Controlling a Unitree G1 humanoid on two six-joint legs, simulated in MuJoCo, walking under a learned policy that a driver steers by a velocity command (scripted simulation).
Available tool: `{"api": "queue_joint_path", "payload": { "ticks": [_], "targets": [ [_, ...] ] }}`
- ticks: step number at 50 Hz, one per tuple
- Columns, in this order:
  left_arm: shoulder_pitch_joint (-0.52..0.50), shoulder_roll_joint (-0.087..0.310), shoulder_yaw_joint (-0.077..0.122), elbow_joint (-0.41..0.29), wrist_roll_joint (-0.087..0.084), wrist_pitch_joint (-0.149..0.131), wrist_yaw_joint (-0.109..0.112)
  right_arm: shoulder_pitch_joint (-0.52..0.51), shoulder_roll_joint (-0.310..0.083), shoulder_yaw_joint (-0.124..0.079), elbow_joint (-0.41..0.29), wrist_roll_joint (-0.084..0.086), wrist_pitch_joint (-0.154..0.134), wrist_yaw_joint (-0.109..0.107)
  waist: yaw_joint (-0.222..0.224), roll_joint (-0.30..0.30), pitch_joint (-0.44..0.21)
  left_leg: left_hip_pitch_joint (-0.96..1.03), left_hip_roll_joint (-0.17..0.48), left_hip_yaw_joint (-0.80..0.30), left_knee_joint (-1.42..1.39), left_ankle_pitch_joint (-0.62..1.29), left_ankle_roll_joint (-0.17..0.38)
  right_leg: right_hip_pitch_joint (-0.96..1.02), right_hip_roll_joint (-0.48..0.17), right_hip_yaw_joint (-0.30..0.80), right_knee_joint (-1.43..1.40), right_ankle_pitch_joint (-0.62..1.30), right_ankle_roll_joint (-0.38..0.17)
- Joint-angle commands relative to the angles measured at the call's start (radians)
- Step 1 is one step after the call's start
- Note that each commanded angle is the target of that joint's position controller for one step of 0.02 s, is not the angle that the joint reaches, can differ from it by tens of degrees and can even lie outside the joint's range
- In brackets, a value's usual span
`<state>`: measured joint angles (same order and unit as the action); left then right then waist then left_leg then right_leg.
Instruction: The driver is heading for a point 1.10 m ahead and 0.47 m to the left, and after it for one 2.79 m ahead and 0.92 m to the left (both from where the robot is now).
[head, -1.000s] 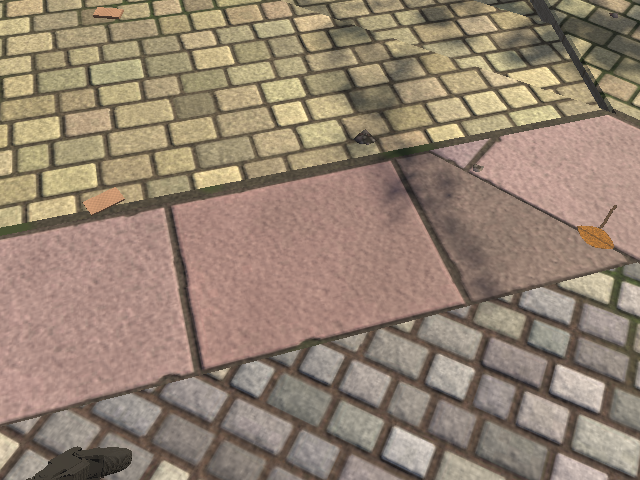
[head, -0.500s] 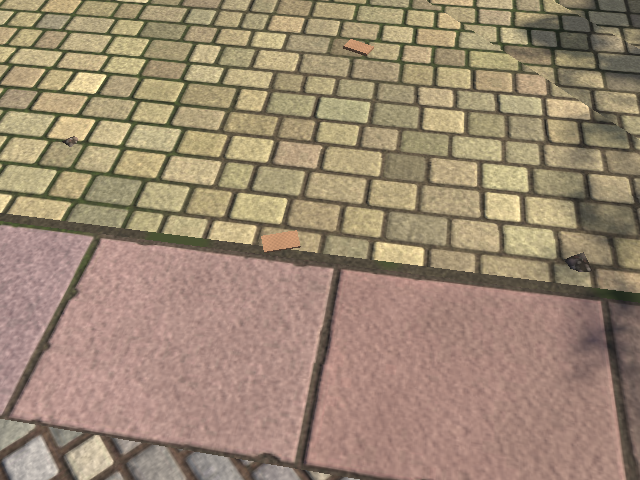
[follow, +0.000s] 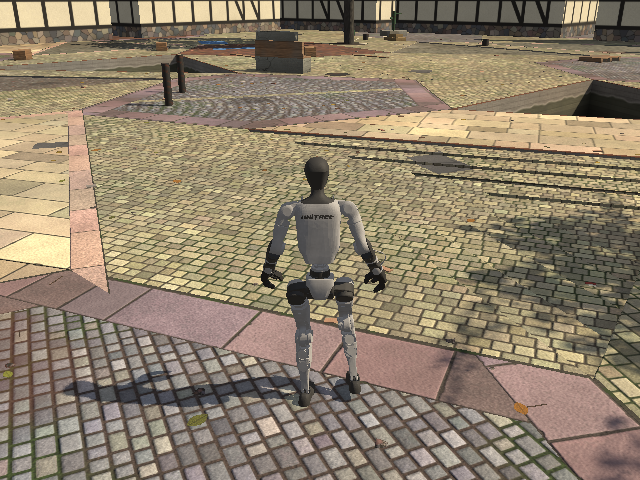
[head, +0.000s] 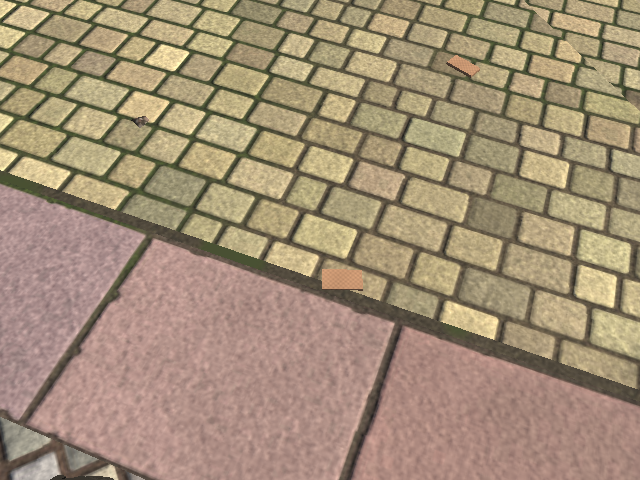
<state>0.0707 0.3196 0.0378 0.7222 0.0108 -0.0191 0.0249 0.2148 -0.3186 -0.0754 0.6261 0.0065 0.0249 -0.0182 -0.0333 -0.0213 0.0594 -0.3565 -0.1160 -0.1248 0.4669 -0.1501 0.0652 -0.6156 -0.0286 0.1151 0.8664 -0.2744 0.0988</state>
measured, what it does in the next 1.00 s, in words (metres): walks ahead, turning left: right foot, then left foot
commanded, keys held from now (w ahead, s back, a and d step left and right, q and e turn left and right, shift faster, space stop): q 0.18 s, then w+q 0.56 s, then w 0.26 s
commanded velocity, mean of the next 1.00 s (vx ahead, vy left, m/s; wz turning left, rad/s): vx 0.31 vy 0.00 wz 0.54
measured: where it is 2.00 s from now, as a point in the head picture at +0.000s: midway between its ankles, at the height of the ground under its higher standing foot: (114, 314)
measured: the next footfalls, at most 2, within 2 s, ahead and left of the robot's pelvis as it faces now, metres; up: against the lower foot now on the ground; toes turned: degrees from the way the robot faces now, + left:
right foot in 0.14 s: +0.14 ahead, -0.15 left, +0.00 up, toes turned +11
left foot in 0.58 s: +0.13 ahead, +0.14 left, +0.00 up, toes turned +24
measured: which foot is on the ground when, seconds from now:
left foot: down 0.00-0.14, up 0.16-0.56, down 0.58-1.00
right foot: up 0.00-0.12, down 0.14-0.58, up 0.60-1.00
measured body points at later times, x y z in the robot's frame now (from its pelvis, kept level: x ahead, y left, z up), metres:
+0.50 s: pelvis +0.09 -0.01 +0.01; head +0.11 +0.00 +0.46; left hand +0.07 +0.30 -0.10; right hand +0.35 -0.21 -0.08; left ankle +0.08 +0.13 -0.71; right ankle +0.10 -0.16 -0.74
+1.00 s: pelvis +0.29 +0.12 -0.01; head +0.31 +0.15 +0.44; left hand +0.39 +0.44 -0.08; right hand +0.43 -0.14 -0.11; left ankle +0.09 +0.13 -0.74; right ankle +0.50 +0.11 -0.72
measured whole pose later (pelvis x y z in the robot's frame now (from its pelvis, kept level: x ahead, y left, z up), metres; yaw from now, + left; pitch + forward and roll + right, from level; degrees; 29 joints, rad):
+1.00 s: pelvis +0.29 +0.12 -0.01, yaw +31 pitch +2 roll +0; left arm -0.01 0.28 0.03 0.68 -0.01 -0.10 -0.06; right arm 0.44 -0.29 -0.06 0.77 0.02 -0.04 -0.02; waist -0.09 -0.04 0.03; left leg 0.08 -0.06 -0.13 0.28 -0.40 0.06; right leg -0.58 0.00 0.01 0.50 0.05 -0.01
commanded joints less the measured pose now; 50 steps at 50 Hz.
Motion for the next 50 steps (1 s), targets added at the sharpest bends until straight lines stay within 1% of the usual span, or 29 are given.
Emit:
{"api": "queue_joint_path", "payload": {
  "ticks": [1,4,6,7,8,9,10,11,12,13,14,17,20,25,27,28,29,30,31,32,33,34,35,38,42,44,47,49,50],
  "targets": [
    [0.032,0.082,0.023,-0.053,-0.007,0.001,-0.002,-0.048,-0.161,-0.045,-0.079,0.001,0.002,-0.013,0.034,0.145,-0.188,0.060,0.224,-0.249,-0.090,0.189,0.156,0.158,0.043,-0.014,-0.092,0.037,-0.001],
    [0.025,0.093,0.032,-0.065,-0.010,-0.014,-0.010,-0.041,-0.150,-0.043,-0.077,0.005,0.009,-0.011,0.031,0.180,-0.177,0.120,0.227,-0.328,-0.033,0.212,0.139,0.203,0.060,-0.003,-0.227,-0.001,-0.022],
    [0.081,0.100,0.042,-0.051,-0.009,-0.027,-0.015,-0.064,-0.129,-0.035,-0.082,0.018,0.014,-0.014,0.069,0.181,-0.168,0.115,0.184,-0.342,0.034,0.174,0.088,0.329,0.039,-0.015,-0.465,0.157,-0.059],
    [0.101,0.154,0.056,-0.054,0.005,-0.028,-0.010,-0.024,-0.087,-0.022,-0.083,0.011,0.014,-0.014,0.049,0.090,-0.197,0.043,0.130,-0.286,0.148,-0.029,0.038,0.454,-0.114,0.091,-0.504,0.260,-0.115],
    [0.059,0.236,0.075,-0.060,0.030,-0.013,-0.004,0.048,-0.056,-0.016,-0.096,0.009,0.009,-0.013,-0.025,-0.205,-0.161,-0.165,-0.036,-0.087,0.327,-0.411,-0.031,0.538,-0.312,0.321,-0.517,0.525,-0.269],
    [0.097,0.183,0.069,-0.059,0.034,-0.011,-0.006,0.045,-0.144,-0.038,-0.089,-0.005,0.000,-0.012,0.020,-0.236,-0.175,-0.241,-0.005,-0.039,0.564,-0.525,-0.084,0.536,-0.408,0.441,-0.530,0.597,-0.383],
    [0.090,0.136,0.056,-0.068,0.024,-0.011,-0.003,0.048,-0.191,-0.056,-0.072,0.004,0.002,-0.009,0.023,-0.147,-0.180,-0.263,0.042,-0.038,0.670,-0.445,-0.100,0.538,-0.369,0.355,-0.527,0.462,-0.367],
    [0.070,0.106,0.051,-0.070,0.010,-0.006,0.000,0.038,-0.179,-0.057,-0.057,0.011,0.013,-0.011,0.020,-0.103,-0.155,-0.288,0.070,-0.016,0.691,-0.363,-0.111,0.531,-0.294,0.263,-0.537,0.250,-0.311],
    [0.063,0.092,0.047,-0.069,-0.006,-0.003,0.005,0.021,-0.157,-0.052,-0.060,0.010,0.023,-0.011,0.030,-0.107,-0.125,-0.328,0.091,0.000,0.697,-0.297,-0.119,0.530,-0.251,0.217,-0.565,0.052,-0.276],
    [0.072,0.095,0.045,-0.065,-0.014,-0.001,0.011,0.002,-0.128,-0.043,-0.068,0.012,0.026,-0.004,0.043,-0.130,-0.098,-0.352,0.103,0.024,0.695,-0.255,-0.125,0.523,-0.233,0.192,-0.598,-0.044,-0.268],
    [0.089,0.105,0.048,-0.061,-0.012,0.001,0.015,-0.021,-0.107,-0.036,-0.080,0.016,0.023,0.004,0.058,-0.147,-0.079,-0.352,0.109,0.058,0.666,-0.231,-0.128,0.512,-0.216,0.158,-0.631,-0.095,-0.264],
    [0.149,0.129,0.061,-0.051,-0.007,-0.008,0.018,-0.095,-0.077,-0.024,-0.112,0.015,0.002,0.017,0.105,-0.148,-0.079,-0.356,0.137,0.093,0.545,-0.203,-0.127,0.560,-0.235,0.114,-0.669,-0.128,-0.274],
    [0.159,0.159,0.075,-0.043,-0.015,-0.022,0.007,-0.117,-0.053,-0.011,-0.123,0.009,-0.013,0.031,0.110,-0.144,-0.079,-0.279,0.166,0.116,0.406,-0.179,-0.107,0.539,-0.256,0.050,-0.683,-0.107,-0.274],
    [0.151,0.190,0.089,-0.024,-0.036,-0.034,-0.025,-0.093,-0.063,-0.011,-0.111,0.014,-0.018,0.047,0.085,-0.140,-0.053,-0.073,0.160,0.177,0.206,-0.163,-0.053,0.445,-0.268,-0.054,-0.671,-0.079,-0.261],
    [0.131,0.186,0.088,-0.016,-0.049,-0.029,-0.033,-0.027,-0.061,-0.016,-0.084,0.015,-0.017,0.049,0.036,-0.104,-0.058,0.064,0.133,0.218,0.081,-0.106,-0.020,0.397,-0.261,-0.104,-0.598,-0.094,-0.236],
    [0.139,0.162,0.081,-0.011,-0.045,-0.029,-0.034,0.044,-0.079,-0.029,-0.053,0.016,-0.016,0.045,0.005,-0.072,-0.079,0.193,0.100,0.236,0.054,-0.111,0.000,0.334,-0.235,-0.149,-0.506,-0.065,-0.213],
    [0.147,0.108,0.062,-0.010,-0.026,-0.032,-0.035,0.176,-0.130,-0.057,-0.016,0.025,-0.015,0.036,-0.053,0.021,-0.136,0.385,0.115,0.159,0.016,-0.141,0.038,0.236,-0.176,-0.235,-0.271,0.003,-0.166],
    [0.097,0.020,0.031,-0.081,0.016,-0.042,-0.037,0.282,-0.267,-0.085,-0.013,0.019,-0.020,0.020,-0.072,0.334,-0.155,0.577,0.384,-0.335,-0.119,-0.236,0.179,-0.105,-0.037,-0.300,0.171,-0.249,-0.067],
    [0.043,0.069,0.039,-0.120,-0.012,-0.070,-0.034,0.274,-0.269,-0.075,-0.040,0.014,-0.048,0.033,-0.090,0.293,-0.177,0.587,0.472,-0.649,-0.256,-0.448,0.316,-0.317,0.037,-0.102,0.351,-0.311,-0.064],
    [0.025,0.132,0.054,-0.122,-0.042,-0.091,-0.041,0.237,-0.190,-0.051,-0.038,0.010,-0.070,0.038,-0.077,0.221,-0.099,0.550,0.465,-0.568,-0.270,-0.428,0.296,-0.366,-0.024,-0.053,0.380,-0.231,-0.091],
    [0.040,0.143,0.057,-0.108,-0.039,-0.104,-0.045,0.199,-0.138,-0.033,-0.040,0.007,-0.082,0.038,-0.045,0.183,-0.059,0.490,0.423,-0.460,-0.253,-0.329,0.260,-0.334,-0.054,-0.052,0.335,-0.132,-0.106],
    [0.048,0.135,0.058,-0.089,-0.015,-0.109,-0.045,0.153,-0.118,-0.025,-0.046,0.006,-0.081,0.035,-0.020,0.126,-0.041,0.434,0.380,-0.372,-0.246,-0.218,0.229,-0.285,-0.074,-0.052,0.272,-0.061,-0.101],
    [0.049,0.136,0.061,-0.087,0.002,-0.111,-0.047,0.123,-0.109,-0.019,-0.051,0.004,-0.079,0.030,0.002,0.124,-0.029,0.382,0.345,-0.306,-0.252,-0.099,0.210,-0.229,-0.078,-0.053,0.201,-0.010,-0.093],
    [0.037,0.091,0.050,-0.075,0.004,-0.097,-0.055,0.111,-0.120,-0.019,-0.038,0.001,-0.081,0.011,0.023,0.107,-0.044,0.321,0.300,-0.191,-0.267,0.137,0.192,-0.142,-0.042,-0.086,0.059,0.117,-0.055],
    [-0.092,0.025,0.019,-0.095,-0.009,-0.092,-0.067,0.166,-0.128,-0.021,0.019,0.008,-0.084,-0.006,-0.025,0.118,-0.018,0.235,0.250,-0.078,-0.270,0.189,0.140,-0.007,0.003,-0.112,-0.229,0.340,-0.043],
    [-0.152,0.026,0.015,-0.112,-0.019,-0.094,-0.075,0.209,-0.134,-0.022,0.051,0.013,-0.087,-0.007,-0.048,0.115,0.003,0.230,0.270,-0.092,-0.280,0.152,0.136,0.030,0.013,-0.108,-0.293,0.396,-0.057],
    [-0.184,0.048,0.021,-0.129,-0.022,-0.099,-0.084,0.232,-0.133,-0.024,0.089,0.018,-0.085,-0.007,-0.045,0.116,0.030,0.311,0.316,-0.120,-0.253,0.174,0.124,0.017,0.008,-0.084,-0.359,0.382,-0.098],
    [-0.162,0.062,0.028,-0.126,-0.020,-0.100,-0.086,0.234,-0.136,-0.028,0.106,0.015,-0.077,-0.009,-0.029,0.125,0.023,0.374,0.336,-0.123,-0.209,0.275,0.108,0.040,0.013,-0.093,-0.375,0.317,-0.127],
    [-0.131,0.075,0.034,-0.120,-0.018,-0.101,-0.084,0.228,-0.143,-0.030,0.108,0.013,-0.073,-0.009,-0.012,0.133,-0.001,0.397,0.331,-0.116,-0.159,0.416,0.099,0.091,0.032,-0.114,-0.375,0.266,-0.143]
  ]
}}
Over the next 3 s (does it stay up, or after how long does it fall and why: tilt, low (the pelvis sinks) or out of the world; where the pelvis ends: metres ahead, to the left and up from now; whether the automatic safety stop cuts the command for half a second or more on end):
stays up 1.05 0.55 0.00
